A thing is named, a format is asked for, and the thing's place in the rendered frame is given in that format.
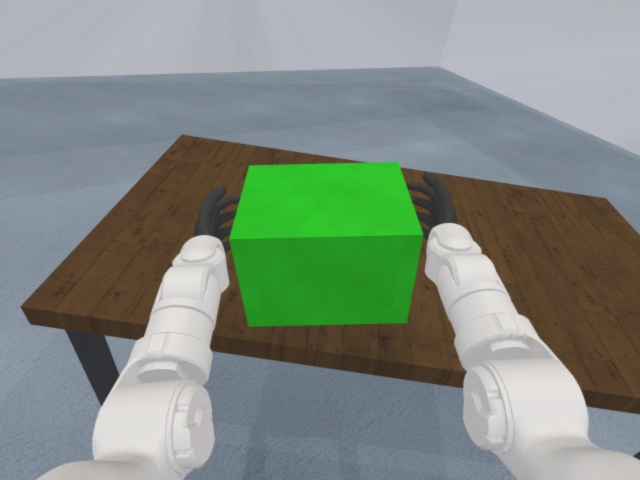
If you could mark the left robot upper arm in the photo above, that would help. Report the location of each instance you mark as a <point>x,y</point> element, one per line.
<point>148,431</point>

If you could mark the right robot forearm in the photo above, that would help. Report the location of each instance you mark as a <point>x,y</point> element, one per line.
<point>486,323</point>

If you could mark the carton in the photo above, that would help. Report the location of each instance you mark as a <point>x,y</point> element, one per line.
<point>326,244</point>

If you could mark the left robot forearm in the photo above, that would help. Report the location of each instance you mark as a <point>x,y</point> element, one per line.
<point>176,344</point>

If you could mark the right robot hand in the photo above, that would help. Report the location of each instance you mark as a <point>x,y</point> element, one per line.
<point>440,206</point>

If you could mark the table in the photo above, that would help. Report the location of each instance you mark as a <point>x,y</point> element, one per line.
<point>569,262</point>

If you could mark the left robot hand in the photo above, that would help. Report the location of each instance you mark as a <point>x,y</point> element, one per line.
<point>209,221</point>

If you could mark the right robot upper arm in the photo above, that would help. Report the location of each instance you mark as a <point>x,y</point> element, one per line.
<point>530,413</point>

